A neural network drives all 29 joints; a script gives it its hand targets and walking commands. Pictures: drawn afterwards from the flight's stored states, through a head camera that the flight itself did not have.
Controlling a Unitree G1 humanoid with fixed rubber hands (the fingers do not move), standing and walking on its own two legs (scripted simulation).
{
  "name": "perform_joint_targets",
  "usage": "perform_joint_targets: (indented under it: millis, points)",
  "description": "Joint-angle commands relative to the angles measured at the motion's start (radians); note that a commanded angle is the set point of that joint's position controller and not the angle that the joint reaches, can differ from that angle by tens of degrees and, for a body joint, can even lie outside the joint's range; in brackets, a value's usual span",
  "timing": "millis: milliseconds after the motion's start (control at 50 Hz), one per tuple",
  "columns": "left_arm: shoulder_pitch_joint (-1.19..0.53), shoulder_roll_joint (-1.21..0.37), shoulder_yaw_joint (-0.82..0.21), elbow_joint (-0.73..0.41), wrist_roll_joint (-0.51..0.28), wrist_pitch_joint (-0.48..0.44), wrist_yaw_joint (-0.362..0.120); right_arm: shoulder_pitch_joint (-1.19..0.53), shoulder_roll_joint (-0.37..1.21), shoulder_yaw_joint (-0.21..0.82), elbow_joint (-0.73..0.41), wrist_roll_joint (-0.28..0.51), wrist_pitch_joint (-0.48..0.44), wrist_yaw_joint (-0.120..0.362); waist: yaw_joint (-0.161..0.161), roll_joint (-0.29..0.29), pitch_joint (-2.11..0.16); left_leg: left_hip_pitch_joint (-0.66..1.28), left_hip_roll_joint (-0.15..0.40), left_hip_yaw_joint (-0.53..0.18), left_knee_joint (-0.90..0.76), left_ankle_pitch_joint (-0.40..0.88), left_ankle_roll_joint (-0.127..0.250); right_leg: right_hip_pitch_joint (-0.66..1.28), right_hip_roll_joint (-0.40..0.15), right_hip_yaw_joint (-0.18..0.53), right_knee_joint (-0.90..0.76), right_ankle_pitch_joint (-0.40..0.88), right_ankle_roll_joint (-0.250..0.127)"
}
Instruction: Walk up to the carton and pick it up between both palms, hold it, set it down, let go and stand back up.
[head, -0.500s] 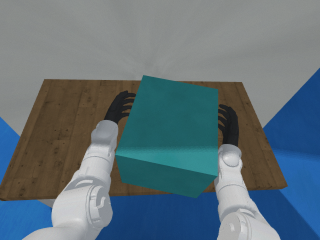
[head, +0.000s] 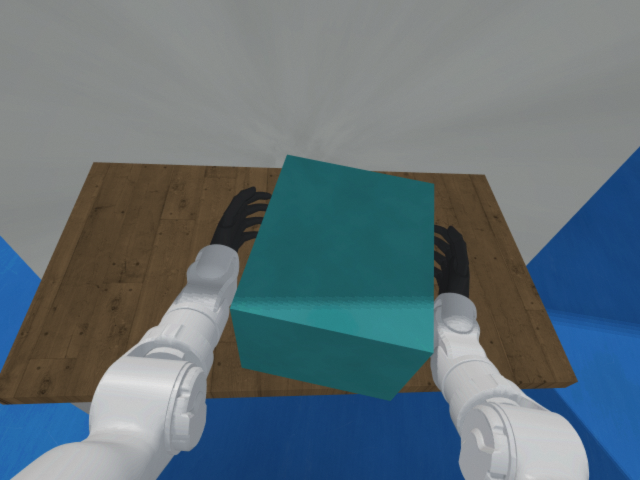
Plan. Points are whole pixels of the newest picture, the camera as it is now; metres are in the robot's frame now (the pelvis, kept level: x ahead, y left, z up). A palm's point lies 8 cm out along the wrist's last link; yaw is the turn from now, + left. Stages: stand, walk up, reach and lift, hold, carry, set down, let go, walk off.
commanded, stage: set down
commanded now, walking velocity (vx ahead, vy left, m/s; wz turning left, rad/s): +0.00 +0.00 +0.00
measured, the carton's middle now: (337, 275) +0.39 -0.02 +0.01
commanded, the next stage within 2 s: none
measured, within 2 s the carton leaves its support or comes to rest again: neither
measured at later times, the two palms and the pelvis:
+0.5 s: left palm (206, 289) +0.35 +0.16 +0.02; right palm (456, 338) +0.30 -0.17 +0.01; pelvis -0.03 +0.00 +0.00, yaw +0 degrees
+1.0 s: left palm (174, 320) +0.30 +0.18 +0.03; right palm (477, 370) +0.25 -0.18 +0.03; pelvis -0.07 +0.00 +0.00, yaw +0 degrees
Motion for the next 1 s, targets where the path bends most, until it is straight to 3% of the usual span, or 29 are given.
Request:
perform_joint_targets:
  millis: [0,20,80,120,180,200,220,300,320,400,520,540,560,640,660,760,780,920,980]
  points:
    - [-0.389,0.141,-0.044,-0.044,-0.028,-0.046,0.01,-0.32,-0.152,0.091,0.04,0.099,-0.061,-0.011,-0.091,0.168,-0.518,0.202,0.001,0.028,0.154,0.651,-0.138,0.058,0.058,-0.044,0.089,0.555,-0.001]
    - [-0.378,0.15,-0.037,-0.041,-0.028,-0.042,0.009,-0.317,-0.159,0.101,0.031,0.113,-0.061,-0.012,-0.068,0.168,-0.509,0.195,0.0,0.033,0.149,0.636,-0.138,0.061,0.057,-0.044,0.086,0.536,-0.003]
    - [-0.362,0.149,-0.049,-0.04,-0.028,-0.031,0.006,-0.311,-0.174,0.103,0.045,0.121,-0.056,-0.012,-0.079,0.171,-0.476,0.218,0.002,0.028,0.142,0.622,-0.143,0.024,0.061,-0.051,0.067,0.474,-0.006]
    - [-0.286,0.153,-0.039,-0.065,-0.022,-0.021,0.001,-0.237,-0.162,0.142,0.029,0.141,-0.06,-0.015,-0.059,0.174,-0.451,0.231,-0.003,0.033,0.14,0.628,-0.141,0.057,0.058,-0.042,0.069,0.505,-0.003]
    - [-0.289,0.162,-0.059,-0.079,-0.025,-0.019,-0.004,-0.237,-0.177,0.145,0.018,0.152,-0.06,-0.019,-0.075,0.184,-0.443,0.233,-0.005,0.028,0.134,0.604,-0.147,0.048,0.059,-0.05,0.07,0.473,-0.005]
    - [-0.282,0.169,-0.049,-0.084,-0.023,-0.019,-0.007,-0.225,-0.181,0.153,0.029,0.163,-0.055,-0.018,-0.062,0.184,-0.429,0.23,-0.005,0.033,0.132,0.581,-0.143,0.043,0.057,-0.047,0.068,0.448,-0.007]
    - [-0.226,0.164,-0.043,-0.124,-0.027,-0.014,-0.009,-0.179,-0.178,0.176,-0.019,0.168,-0.065,-0.021,-0.056,0.17,-0.454,0.263,-0.005,0.029,0.133,0.62,-0.145,0.065,0.06,-0.049,0.068,0.486,-0.006]
    - [-0.23,0.18,-0.056,-0.182,-0.036,-0.023,-0.015,-0.156,-0.177,0.179,-0.064,0.185,-0.06,-0.03,-0.065,0.187,-0.459,0.274,-0.011,0.032,0.116,0.581,-0.145,0.083,0.058,-0.046,0.056,0.468,-0.007]
    - [-0.175,0.182,-0.05,-0.225,-0.039,-0.019,-0.022,-0.1,-0.171,0.214,-0.094,0.203,-0.067,-0.036,-0.053,0.176,-0.445,0.283,-0.013,0.034,0.116,0.601,-0.143,0.124,0.058,-0.044,0.069,0.509,-0.004]
    - [-0.223,0.217,-0.084,-0.282,-0.096,-0.045,-0.018,-0.154,-0.184,0.194,-0.192,0.209,-0.061,-0.038,-0.061,0.19,-0.492,0.285,-0.012,0.029,0.11,0.514,-0.14,0.086,0.056,-0.047,0.06,0.418,-0.01]
    - [-0.106,0.232,-0.114,-0.342,-0.158,-0.028,-0.047,-0.067,-0.151,0.285,-0.315,0.272,-0.039,-0.048,-0.043,0.146,-0.402,0.297,-0.017,0.03,0.082,0.452,-0.119,0.165,0.048,-0.036,0.053,0.411,-0.008]
    - [-0.183,0.26,-0.124,-0.315,-0.174,-0.026,-0.046,-0.145,-0.182,0.255,-0.313,0.263,-0.019,-0.046,-0.058,0.153,-0.402,0.281,-0.012,0.027,0.082,0.398,-0.117,0.123,0.051,-0.037,0.05,0.332,-0.015]
    - [-0.182,0.264,-0.137,-0.276,-0.188,-0.015,-0.05,-0.148,-0.19,0.261,-0.32,0.27,0.0,-0.045,-0.052,0.142,-0.357,0.257,-0.011,0.026,0.07,0.325,-0.108,0.116,0.043,-0.033,0.047,0.264,-0.017]
    - [-0.065,0.284,-0.13,-0.347,-0.201,0.017,-0.066,-0.028,-0.165,0.289,-0.417,0.279,0.041,-0.06,-0.02,0.112,-0.317,0.263,-0.009,0.031,0.018,0.223,-0.089,0.184,0.036,-0.028,0.033,0.208,-0.011]
    - [-0.121,0.288,-0.147,-0.354,-0.209,0.026,-0.069,-0.065,-0.166,0.269,-0.394,0.272,0.065,-0.062,-0.044,0.134,-0.291,0.256,-0.01,0.032,0.005,0.165,-0.089,0.161,0.034,-0.027,0.023,0.154,-0.015]
    - [-0.135,0.303,-0.174,-0.407,-0.258,0.05,-0.067,-0.072,-0.148,0.238,-0.494,0.248,0.136,-0.067,-0.021,0.131,-0.282,0.19,0.002,0.035,-0.047,-0.027,-0.067,0.169,0.028,-0.036,0.028,-0.007,-0.028]
    - [-0.151,0.311,-0.178,-0.402,-0.258,0.051,-0.066,-0.076,-0.147,0.226,-0.507,0.235,0.149,-0.068,-0.031,0.132,-0.274,0.182,0.005,0.032,-0.053,-0.047,-0.064,0.165,0.029,-0.038,0.035,-0.017,-0.028]
    - [-0.023,0.331,-0.129,-0.472,-0.241,0.114,-0.083,0.059,-0.116,0.255,-0.615,0.238,0.205,-0.084,0.007,0.119,-0.225,0.248,0.003,0.039,-0.085,-0.031,-0.055,0.233,0.023,-0.024,-0.003,-0.019,-0.023]
    - [0.103,0.34,-0.093,-0.647,-0.224,0.145,-0.089,0.177,-0.102,0.276,-0.757,0.253,0.204,-0.091,0.036,0.132,-0.266,0.325,-0.005,0.042,-0.086,0.066,-0.06,0.282,0.031,-0.024,-0.011,0.067,-0.018]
